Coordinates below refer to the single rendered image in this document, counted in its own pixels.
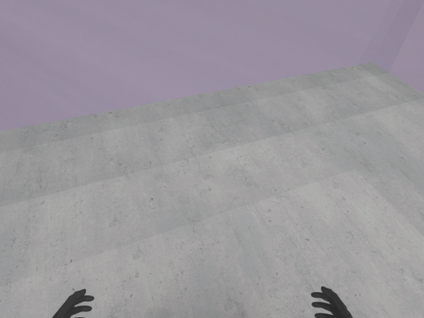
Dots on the robot right hand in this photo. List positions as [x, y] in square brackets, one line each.
[336, 306]

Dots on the robot left hand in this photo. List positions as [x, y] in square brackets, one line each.
[68, 309]

